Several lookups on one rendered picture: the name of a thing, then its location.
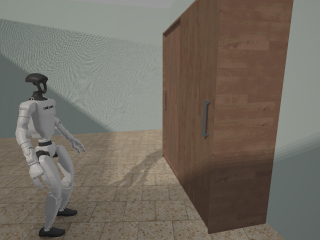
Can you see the robot left upper arm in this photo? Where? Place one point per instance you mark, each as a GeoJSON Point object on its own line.
{"type": "Point", "coordinates": [56, 120]}

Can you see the wardrobe door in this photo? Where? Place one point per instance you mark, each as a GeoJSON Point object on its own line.
{"type": "Point", "coordinates": [172, 83]}
{"type": "Point", "coordinates": [199, 39]}

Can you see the left robot hand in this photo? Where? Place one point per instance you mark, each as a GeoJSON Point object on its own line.
{"type": "Point", "coordinates": [74, 142]}

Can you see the right robot hand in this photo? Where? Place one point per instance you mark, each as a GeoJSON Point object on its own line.
{"type": "Point", "coordinates": [37, 170]}

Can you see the left robot forearm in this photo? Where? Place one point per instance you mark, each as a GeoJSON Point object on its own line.
{"type": "Point", "coordinates": [64, 132]}

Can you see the left robot thigh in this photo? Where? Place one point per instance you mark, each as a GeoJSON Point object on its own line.
{"type": "Point", "coordinates": [66, 166]}

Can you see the right robot forearm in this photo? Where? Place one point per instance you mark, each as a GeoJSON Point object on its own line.
{"type": "Point", "coordinates": [27, 147]}

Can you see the robot right upper arm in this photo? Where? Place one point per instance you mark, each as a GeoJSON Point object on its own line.
{"type": "Point", "coordinates": [25, 111]}

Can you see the right robot foot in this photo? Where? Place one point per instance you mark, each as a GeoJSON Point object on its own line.
{"type": "Point", "coordinates": [53, 232]}

